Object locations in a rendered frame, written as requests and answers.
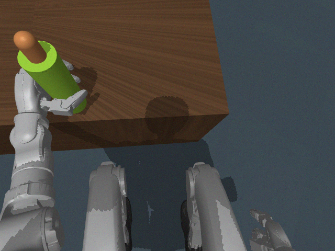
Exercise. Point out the left robot arm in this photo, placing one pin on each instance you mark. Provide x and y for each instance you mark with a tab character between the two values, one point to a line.
28	220

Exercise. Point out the right robot hand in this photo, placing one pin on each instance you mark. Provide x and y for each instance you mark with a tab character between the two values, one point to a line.
270	240

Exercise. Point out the bottle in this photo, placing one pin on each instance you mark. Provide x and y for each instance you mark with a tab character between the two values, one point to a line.
42	62

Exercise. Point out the left robot hand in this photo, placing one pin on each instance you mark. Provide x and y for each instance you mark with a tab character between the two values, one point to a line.
31	97

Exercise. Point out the right robot foot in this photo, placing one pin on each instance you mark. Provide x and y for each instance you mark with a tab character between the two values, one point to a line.
185	227

